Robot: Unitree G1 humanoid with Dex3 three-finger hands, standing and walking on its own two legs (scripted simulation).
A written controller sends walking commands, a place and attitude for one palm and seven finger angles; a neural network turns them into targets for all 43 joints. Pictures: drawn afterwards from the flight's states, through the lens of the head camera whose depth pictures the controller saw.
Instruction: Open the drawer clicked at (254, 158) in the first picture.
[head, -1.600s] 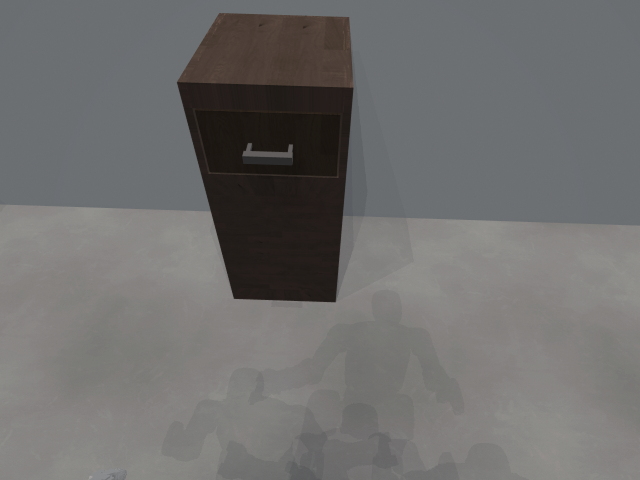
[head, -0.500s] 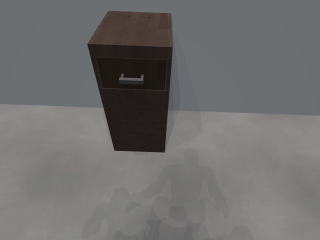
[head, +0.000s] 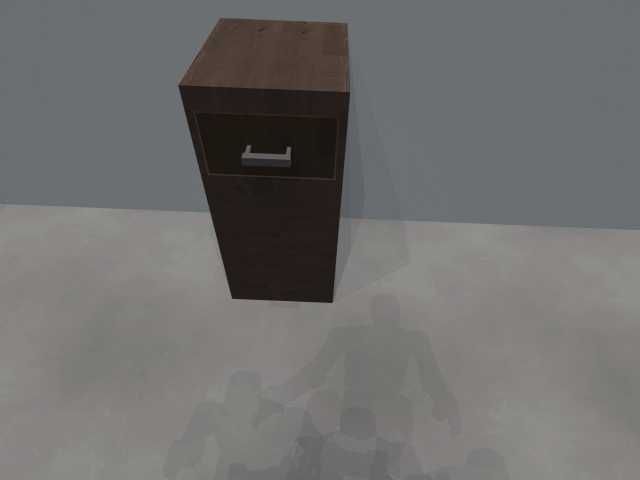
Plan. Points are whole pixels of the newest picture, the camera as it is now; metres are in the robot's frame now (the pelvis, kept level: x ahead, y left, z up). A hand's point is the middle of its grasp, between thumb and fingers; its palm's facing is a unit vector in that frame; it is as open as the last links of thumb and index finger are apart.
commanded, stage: take the last steps up to it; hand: left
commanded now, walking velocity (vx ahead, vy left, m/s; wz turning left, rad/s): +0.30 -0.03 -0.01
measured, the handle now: (267, 154) +0.84 +0.19 -0.09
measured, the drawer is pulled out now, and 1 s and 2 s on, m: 0.00 0.00 0.00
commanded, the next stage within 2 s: come to a stop and stand still in 0.80 s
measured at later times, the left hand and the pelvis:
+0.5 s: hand out of the picture +0.05 +0.18 -0.20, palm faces +0.04 -0.99 -0.11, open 7.4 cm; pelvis +0.12 +0.02 -0.01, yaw +0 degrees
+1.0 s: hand (246, 358) +0.35 +0.16 -0.18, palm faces +0.05 -0.98 -0.21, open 7.2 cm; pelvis +0.30 -0.02 -0.01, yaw +1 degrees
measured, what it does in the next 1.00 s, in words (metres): walks ahead: right foot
